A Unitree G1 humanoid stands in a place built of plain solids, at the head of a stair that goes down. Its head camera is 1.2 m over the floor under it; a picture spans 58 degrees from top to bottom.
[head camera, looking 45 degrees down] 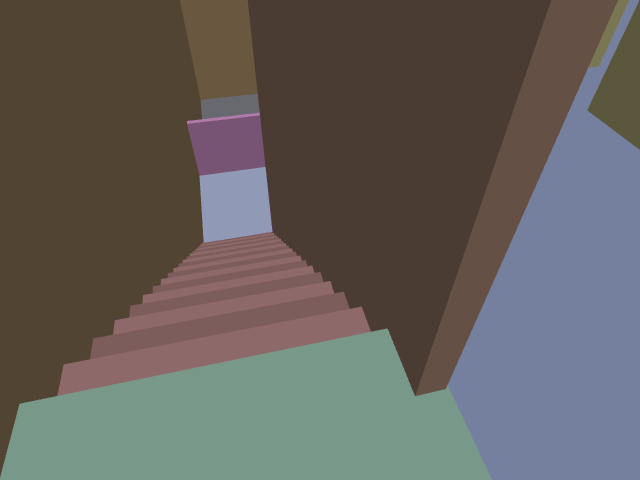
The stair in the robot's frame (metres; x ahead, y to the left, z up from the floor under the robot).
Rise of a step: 0.20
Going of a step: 0.24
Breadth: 1.10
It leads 13 degrees to the left of straight ahead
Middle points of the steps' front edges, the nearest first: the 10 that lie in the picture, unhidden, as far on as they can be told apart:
0.67 0.32 0.00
0.90 0.37 -0.20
1.13 0.43 -0.39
1.36 0.48 -0.59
1.59 0.53 -0.79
1.82 0.59 -0.99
2.05 0.64 -1.19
2.28 0.70 -1.38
2.52 0.75 -1.58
2.75 0.80 -1.78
